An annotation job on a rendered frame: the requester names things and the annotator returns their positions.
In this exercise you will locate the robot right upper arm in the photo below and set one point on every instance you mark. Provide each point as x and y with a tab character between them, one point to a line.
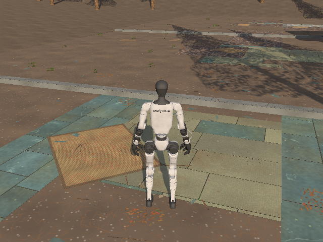
179	114

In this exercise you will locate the right robot thigh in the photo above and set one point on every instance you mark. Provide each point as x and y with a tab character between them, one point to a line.
173	154

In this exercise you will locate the robot left hand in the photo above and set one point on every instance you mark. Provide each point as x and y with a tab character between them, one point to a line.
134	148

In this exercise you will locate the robot right hand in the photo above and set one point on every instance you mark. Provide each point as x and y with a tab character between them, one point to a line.
187	147

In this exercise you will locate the robot left upper arm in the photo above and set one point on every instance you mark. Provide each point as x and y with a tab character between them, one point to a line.
143	114

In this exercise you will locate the robot right forearm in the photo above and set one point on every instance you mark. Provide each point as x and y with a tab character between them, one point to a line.
185	135

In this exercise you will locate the robot left forearm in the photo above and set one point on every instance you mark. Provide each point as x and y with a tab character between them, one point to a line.
137	135

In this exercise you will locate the robot right foot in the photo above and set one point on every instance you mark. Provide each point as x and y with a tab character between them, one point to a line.
172	204

